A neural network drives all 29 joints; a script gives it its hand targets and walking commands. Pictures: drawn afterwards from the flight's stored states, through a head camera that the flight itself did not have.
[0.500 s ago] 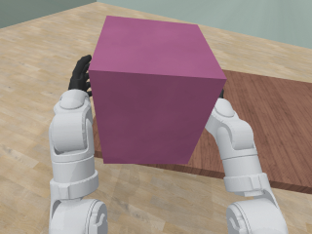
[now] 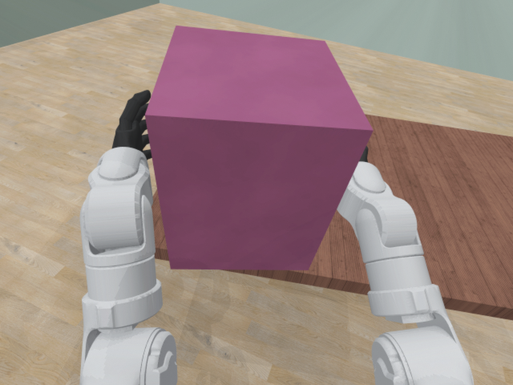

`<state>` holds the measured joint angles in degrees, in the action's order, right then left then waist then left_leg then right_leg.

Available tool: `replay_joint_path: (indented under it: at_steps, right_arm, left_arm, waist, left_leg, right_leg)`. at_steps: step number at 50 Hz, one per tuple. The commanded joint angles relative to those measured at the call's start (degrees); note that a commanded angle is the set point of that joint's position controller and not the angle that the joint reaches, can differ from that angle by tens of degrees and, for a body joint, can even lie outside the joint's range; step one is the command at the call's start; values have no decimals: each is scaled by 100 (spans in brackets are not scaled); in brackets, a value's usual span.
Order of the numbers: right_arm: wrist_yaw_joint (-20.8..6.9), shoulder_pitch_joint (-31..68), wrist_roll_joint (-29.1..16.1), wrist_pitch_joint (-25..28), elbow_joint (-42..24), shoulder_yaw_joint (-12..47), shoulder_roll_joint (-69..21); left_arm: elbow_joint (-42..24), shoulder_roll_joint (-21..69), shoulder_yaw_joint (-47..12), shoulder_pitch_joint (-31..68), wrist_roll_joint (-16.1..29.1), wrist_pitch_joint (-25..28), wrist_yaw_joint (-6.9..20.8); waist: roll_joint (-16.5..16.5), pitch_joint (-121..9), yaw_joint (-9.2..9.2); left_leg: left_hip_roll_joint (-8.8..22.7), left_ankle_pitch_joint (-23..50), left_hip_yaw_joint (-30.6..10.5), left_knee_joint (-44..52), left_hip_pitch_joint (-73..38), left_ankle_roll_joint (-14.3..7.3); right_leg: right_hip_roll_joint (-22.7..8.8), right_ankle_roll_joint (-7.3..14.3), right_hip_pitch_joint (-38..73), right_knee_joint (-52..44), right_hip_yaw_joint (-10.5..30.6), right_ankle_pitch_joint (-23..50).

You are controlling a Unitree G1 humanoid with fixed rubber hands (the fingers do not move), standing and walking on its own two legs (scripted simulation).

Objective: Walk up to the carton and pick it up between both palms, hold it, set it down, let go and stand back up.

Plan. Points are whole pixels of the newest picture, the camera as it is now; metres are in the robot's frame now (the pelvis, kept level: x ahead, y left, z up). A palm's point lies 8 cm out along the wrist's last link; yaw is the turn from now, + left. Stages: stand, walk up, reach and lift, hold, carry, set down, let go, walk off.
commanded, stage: hold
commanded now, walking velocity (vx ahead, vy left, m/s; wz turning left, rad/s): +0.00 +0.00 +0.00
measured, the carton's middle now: (246, 156) +0.38 +0.00 +0.22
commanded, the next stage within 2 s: none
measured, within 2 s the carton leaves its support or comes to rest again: neither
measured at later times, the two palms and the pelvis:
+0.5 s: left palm (131, 152) +0.36 +0.14 +0.23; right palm (349, 164) +0.36 -0.15 +0.22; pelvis +0.00 +0.00 +0.00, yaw +0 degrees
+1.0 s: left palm (131, 152) +0.36 +0.14 +0.24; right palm (349, 164) +0.36 -0.15 +0.22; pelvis +0.00 +0.00 +0.00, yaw +0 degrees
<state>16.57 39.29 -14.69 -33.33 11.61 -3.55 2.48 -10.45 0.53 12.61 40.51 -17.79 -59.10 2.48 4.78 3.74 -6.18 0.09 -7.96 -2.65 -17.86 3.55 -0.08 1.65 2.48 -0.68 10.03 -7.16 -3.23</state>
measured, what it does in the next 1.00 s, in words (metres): stands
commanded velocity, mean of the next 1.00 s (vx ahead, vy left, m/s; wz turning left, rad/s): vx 0.00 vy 0.00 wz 0.00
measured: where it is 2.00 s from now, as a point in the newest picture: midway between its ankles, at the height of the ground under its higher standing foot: outside the picture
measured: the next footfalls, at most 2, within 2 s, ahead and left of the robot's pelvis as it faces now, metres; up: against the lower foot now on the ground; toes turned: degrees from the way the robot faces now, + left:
none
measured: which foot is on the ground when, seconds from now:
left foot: down 0.00-1.00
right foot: down 0.00-1.00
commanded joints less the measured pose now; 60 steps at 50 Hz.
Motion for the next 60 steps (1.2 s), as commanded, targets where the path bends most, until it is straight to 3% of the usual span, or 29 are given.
replay_joint_path:
  at_steps: [1, 60]
  right_arm:
    - [-216, 4858, -438, 420, -1827, 1684, -1872]
    - [-214, 4861, -440, 417, -1826, 1677, -1871]
  left_arm:
    - [-879, 2432, -2565, 3721, 1098, 502, 687]
    - [-858, 2437, -2568, 3723, 1100, 507, 685]
  waist:
    - [-714, -3398, -71]
    - [-712, -3402, -83]
  left_leg:
    - [-196, 1411, 235, 121, -495, 74]
    - [-193, 1401, 231, 119, -516, 71]
  right_leg:
    - [65, -340, 1286, 142, 83, 794]
    - [67, -343, 1253, 140, 86, 800]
